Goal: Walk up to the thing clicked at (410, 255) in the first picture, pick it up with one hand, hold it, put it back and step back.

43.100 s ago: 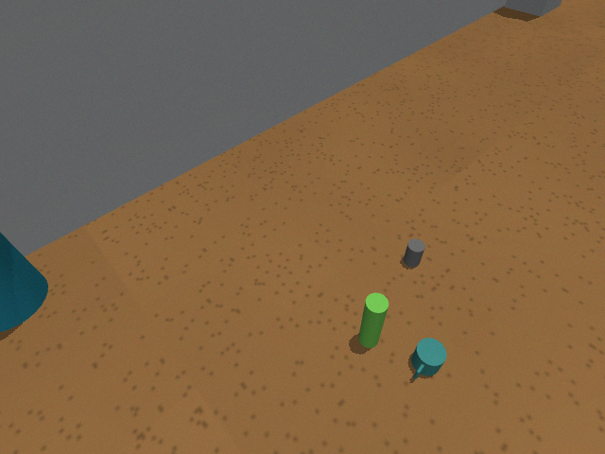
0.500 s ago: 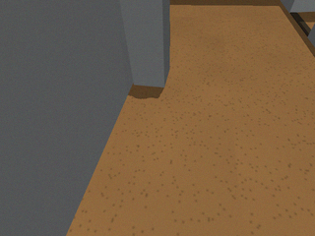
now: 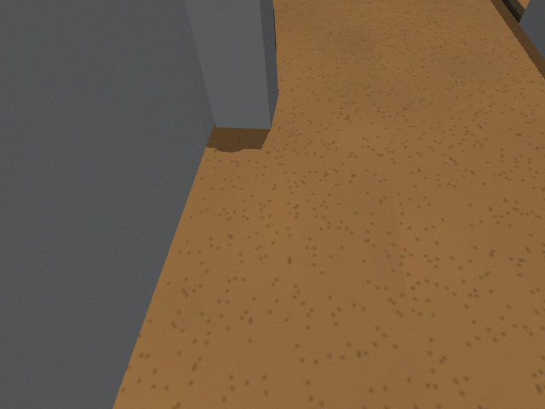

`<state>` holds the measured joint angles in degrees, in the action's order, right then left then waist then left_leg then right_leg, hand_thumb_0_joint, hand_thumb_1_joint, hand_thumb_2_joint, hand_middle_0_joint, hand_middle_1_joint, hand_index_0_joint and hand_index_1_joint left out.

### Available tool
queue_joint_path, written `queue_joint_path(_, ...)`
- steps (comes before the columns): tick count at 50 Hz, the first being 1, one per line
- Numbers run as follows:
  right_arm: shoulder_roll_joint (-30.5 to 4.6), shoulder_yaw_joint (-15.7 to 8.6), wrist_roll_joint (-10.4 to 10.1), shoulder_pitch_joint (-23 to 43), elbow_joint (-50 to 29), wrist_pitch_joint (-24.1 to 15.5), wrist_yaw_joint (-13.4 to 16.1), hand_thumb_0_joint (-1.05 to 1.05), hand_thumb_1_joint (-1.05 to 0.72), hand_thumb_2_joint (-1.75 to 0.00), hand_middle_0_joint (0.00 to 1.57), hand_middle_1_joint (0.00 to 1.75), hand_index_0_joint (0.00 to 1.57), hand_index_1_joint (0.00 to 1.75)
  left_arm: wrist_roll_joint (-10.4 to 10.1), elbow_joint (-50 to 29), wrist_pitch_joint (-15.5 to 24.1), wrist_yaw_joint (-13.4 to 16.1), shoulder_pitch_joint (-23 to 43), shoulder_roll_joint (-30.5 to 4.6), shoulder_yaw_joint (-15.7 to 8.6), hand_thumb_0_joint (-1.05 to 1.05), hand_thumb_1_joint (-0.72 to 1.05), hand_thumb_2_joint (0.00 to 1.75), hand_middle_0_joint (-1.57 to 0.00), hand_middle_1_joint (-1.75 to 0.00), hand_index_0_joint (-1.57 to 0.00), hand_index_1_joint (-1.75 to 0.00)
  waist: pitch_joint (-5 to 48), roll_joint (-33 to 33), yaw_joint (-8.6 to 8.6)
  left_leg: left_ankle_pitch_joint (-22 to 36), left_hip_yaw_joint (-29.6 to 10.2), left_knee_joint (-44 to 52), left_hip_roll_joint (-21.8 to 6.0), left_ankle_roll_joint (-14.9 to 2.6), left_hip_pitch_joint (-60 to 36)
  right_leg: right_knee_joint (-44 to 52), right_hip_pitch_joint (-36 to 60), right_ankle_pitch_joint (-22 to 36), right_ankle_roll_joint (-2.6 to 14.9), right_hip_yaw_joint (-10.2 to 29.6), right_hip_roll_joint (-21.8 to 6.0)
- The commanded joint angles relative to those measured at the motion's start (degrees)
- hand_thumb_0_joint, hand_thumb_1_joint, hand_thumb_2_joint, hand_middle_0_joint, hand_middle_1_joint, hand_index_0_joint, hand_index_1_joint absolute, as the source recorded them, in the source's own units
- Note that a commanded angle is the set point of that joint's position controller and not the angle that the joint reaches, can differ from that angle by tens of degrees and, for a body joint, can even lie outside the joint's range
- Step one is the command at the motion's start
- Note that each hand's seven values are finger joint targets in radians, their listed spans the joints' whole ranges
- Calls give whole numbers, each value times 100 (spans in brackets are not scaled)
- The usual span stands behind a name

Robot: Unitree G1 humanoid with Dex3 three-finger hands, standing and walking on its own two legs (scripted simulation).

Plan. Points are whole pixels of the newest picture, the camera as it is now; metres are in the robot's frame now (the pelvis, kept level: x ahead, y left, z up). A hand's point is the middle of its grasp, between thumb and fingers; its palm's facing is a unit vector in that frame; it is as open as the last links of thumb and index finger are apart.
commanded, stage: walk up
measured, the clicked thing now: out of the picture -1.32 -0.39 -0.72
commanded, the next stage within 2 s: none
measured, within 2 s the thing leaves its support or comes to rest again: neither
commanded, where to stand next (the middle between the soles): +0.04 +0.01 m, yaw -83 degrees
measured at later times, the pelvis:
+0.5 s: pelvis -0.02 +0.09 +0.00, yaw -31 degrees
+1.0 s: pelvis +0.03 +0.03 -0.01, yaw -54 degrees
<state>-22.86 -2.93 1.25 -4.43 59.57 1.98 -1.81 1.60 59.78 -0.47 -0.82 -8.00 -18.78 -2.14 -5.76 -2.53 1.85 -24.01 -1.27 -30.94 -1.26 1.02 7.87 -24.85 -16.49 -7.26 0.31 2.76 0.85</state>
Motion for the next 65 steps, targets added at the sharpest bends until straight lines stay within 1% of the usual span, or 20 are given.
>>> queue_joint_path(1, -966, -390, -38, -119, -773, -20, 13, 0, -90, -90, 20, 30, 20, 30, 157, -964, 71, 192, 10, -1960, -582, 0, 90, 90, -20, -30, -20, -30, 887, 1435, -222, -991, -675, -1496, 158, -107, 1474, 1021, 1270, 200, 1156, 3226, -1535)
queue_joint_path(8, -1041, -547, 30, -923, -1085, 92, -17, 0, -90, -90, 20, 30, 20, 30, 146, -1897, -58, 177, 574, -1586, -537, 0, 90, 90, -20, -30, -20, -30, 1238, 1246, -695, 410, -192, 535, 455, -169, -995, 665, -1100, -75, 216, 2135, -305)
queue_joint_path(10, -1677, -730, 145, -498, -1404, 59, 73, 0, -90, -90, 20, 30, 20, 30, 72, -1967, -73, 181, 128, -895, -398, 0, 90, 90, -20, -30, -20, -30, 1048, -1543, -550, -261, -2569, 2008, -1695, -660, -987, -1711, -2013, -1984, -191, 756, 1045)
queue_joint_path(12, -1673, -747, 167, 609, -1912, 60, 44, 0, -90, -90, 20, 30, 20, 30, 121, -1725, -157, 207, -470, -1748, -649, 0, 90, 90, -20, -30, -20, -30, 486, -1166, -270, -867, -2645, 2402, -2633, -1590, 1059, -3501, -1207, -2256, -281, 439, 238)
queue_joint_path(15, -972, -572, 112, 812, -1986, -94, 128, 0, -90, -90, 20, 30, 20, 30, -22, -1509, -188, -3, -850, -1543, -621, 0, 90, 90, -20, -30, -20, -30, 168, -367, 147, 362, -835, 1826, -1190, -719, 747, -3660, -1166, -1026, -69, 548, 170)
queue_joint_path(17, -1072, -575, 71, 158, -1850, -189, 116, 0, -90, -90, 20, 30, 20, 30, -45, -1685, -166, -124, -741, -1401, -535, 0, 90, 90, -20, -30, -20, -30, 288, -486, -148, 662, -478, 1644, -1032, -490, -22, -3419, -1509, -776, -39, 252, 75)
queue_joint_path(24, -1529, -718, 96, -1101, -2008, -217, -99, 0, -90, -90, 20, 30, 20, 30, 36, -2233, -8, -209, 105, -1516, -386, 0, 90, 90, -20, -30, -20, -30, 203, -733, -870, 638, -128, 1663, -1710, -740, -1060, -1748, -1717, -1381, -198, -456, -263)
queue_joint_path(32, -1445, -682, -65, -966, -2494, -187, -139, 0, -90, -90, 20, 30, 20, 30, 26, -2105, 139, -113, -800, -1528, -401, 0, 90, 90, -20, -30, -20, -30, 958, -246, -318, 3083, 925, -110, -1844, -713, -472, -283, 323, -1258, 232, -676, -149)
queue_joint_path(34, -1074, -517, -173, -834, -2667, -210, -153, 0, -90, -90, 20, 30, 20, 30, 91, -1991, 211, 26, -1616, -2076, -625, 0, 90, 90, -20, -30, -20, -30, 1380, 1180, 335, 2307, 1311, -2345, -830, -220, 1335, 518, 2264, -719, 775, 864, -703)
queue_joint_path(35, -648, -411, -331, -558, -2834, -210, -172, 0, -90, -90, 20, 30, 20, 30, 63, -2051, 280, 89, -1584, -2295, -638, 0, 90, 90, -20, -30, -20, -30, 1126, 2134, 385, -808, 1024, -3079, 194, 141, 3444, 485, 3161, 261, 1534, 3235, -1734)
queue_joint_path(36, -1127, -484, -232, -559, -2798, -201, -120, 0, -90, -90, 20, 30, 20, 30, -53, -2156, 224, 88, -1392, -2284, -622, 0, 90, 90, -20, -30, -20, -30, 967, 1623, 354, -1355, 15, -3317, -158, 127, 3117, 423, 2346, 341, 2010, 3659, -2039)
queue_joint_path(40, -1117, -471, -255, -965, -2273, -151, -141, 0, -90, -90, 20, 30, 20, 30, -197, -2275, 199, 197, -604, -1727, -441, 0, 90, 90, -20, -30, -20, -30, 586, 887, -275, -147, 60, -2960, -323, 109, 2958, 407, 1975, 1051, 1080, 1571, -934)
queue_joint_path(49, -944, -466, -96, -771, -2431, -183, 241, 0, -90, -90, 20, 30, 20, 30, 31, -2732, 19, 140, -737, -1863, -495, 0, 90, 90, -20, -30, -20, -30, 383, 1411, -98, 332, 121, -1808, 110, -139, 1412, -587, -183, 2659, 1081, 1712, -561)
queue_joint_path(52, -906, -489, -60, -1387, -2265, -264, 302, 0, -90, -90, 20, 30, 20, 30, -57, -2932, -40, 195, -366, -1749, -448, 0, 90, 90, -20, -30, -20, -30, 722, 1096, -528, 1284, 56, -387, 212, -344, 356, -1286, -516, 2195, 794, 1807, -435)
queue_joint_path(53, -1037, -543, 17, -1478, -2238, -311, 313, 0, -90, -90, 20, 30, 20, 30, -128, -2993, -53, 213, -383, -1514, -378, 0, 90, 90, -20, -30, -20, -30, 839, 634, -598, 1806, -188, 192, 56, -391, -139, -1787, -767, 1652, 524, 1642, -157)
queue_joint_path(54, -1514, -679, 76, -1662, -2287, -351, 353, 0, -90, -90, 20, 30, 20, 30, -198, -3041, -34, 228, -527, -1237, -300, 0, 90, 90, -20, -30, -20, -30, 1243, -663, -699, 2762, -1599, 670, -1218, -743, -853, -3212, -1251, 479, 121, 901, 540)
queue_joint_path(55, -1534, -648, 21, -1380, -2415, -363, 363, 0, -90, -90, 20, 30, 20, 30, -147, -2841, -75, 286, -1096, -1088, -253, 0, 90, 90, -20, -30, -20, -30, 1258, -916, -316, 4083, -2392, 698, -2302, -988, -992, -3998, -1685, -2568, -17, 603, 881)
queue_joint_path(56, -1702, -680, -101, -1139, -2424, -371, 344, 0, -90, -90, 20, 30, 20, 30, -86, -2650, -114, 321, -1425, -1358, -307, 0, 90, 90, -20, -30, -20, -30, 1381, -751, -255, 4247, -2488, 589, -2708, -1534, -935, -4689, -1551, -2833, -44, 504, 508)
queue_joint_path(60, -1195, -496, -9, -912, -2535, -366, 363, 0, -90, -90, 20, 30, 20, 30, -149, -2508, -150, 168, -901, -1642, -495, 0, 90, 90, -20, -30, -20, -30, 673, -768, -299, 4504, -728, 401, -1545, -1174, 132, -5104, -1453, -2073, -44, 597, 243)
queue_joint_path(65, -1378, -491, -34, -1040, -2586, -380, 326, 0, -90, -90, 20, 30, 20, 30, -172, -2464, -211, 14, -1143, -1438, -422, 0, 90, 90, -20, -30, -20, -30, 945, -775, -311, 2981, -207, 416, -1452, -1225, -392, -4222, -1716, -1533, -162, 388, 195)
